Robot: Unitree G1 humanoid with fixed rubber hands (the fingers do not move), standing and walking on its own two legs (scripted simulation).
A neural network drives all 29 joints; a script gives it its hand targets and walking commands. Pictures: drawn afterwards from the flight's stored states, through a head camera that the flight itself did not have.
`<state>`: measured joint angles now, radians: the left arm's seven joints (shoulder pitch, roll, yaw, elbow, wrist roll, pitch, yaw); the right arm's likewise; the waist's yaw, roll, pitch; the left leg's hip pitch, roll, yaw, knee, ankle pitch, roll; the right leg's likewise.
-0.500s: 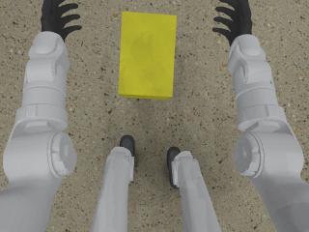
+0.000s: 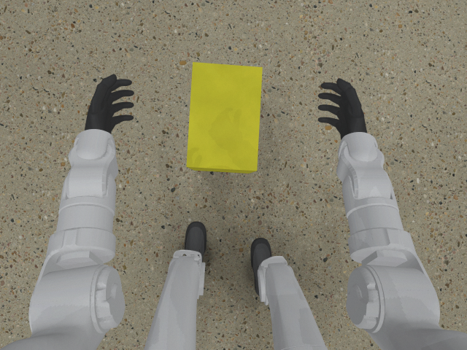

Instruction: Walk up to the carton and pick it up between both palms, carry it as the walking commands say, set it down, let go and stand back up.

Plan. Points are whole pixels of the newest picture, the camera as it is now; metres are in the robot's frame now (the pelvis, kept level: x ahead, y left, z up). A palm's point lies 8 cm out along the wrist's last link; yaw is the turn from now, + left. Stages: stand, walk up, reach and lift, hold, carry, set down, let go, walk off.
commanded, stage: let go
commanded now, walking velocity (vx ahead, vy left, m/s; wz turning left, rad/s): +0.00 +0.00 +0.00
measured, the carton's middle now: (224, 124) +0.54 +0.02 -0.58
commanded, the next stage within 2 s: stand in 1.06 s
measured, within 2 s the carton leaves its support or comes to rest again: neither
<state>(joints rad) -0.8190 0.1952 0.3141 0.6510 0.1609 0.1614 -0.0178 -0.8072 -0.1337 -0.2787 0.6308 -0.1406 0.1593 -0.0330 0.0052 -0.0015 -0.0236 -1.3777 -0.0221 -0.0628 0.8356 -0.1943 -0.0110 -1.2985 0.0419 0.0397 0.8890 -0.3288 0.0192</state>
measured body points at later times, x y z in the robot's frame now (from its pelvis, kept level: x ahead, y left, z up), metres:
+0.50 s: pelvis +0.05 +0.00 +0.07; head +0.15 +0.00 +0.51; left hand +0.27 +0.23 -0.02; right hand +0.28 -0.22 -0.02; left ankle +0.07 +0.12 -0.66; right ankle +0.01 -0.13 -0.66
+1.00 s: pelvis +0.07 -0.01 +0.08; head +0.08 -0.01 +0.53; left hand +0.24 +0.22 +0.00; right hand +0.24 -0.24 +0.01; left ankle +0.07 +0.12 -0.66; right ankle +0.02 -0.13 -0.66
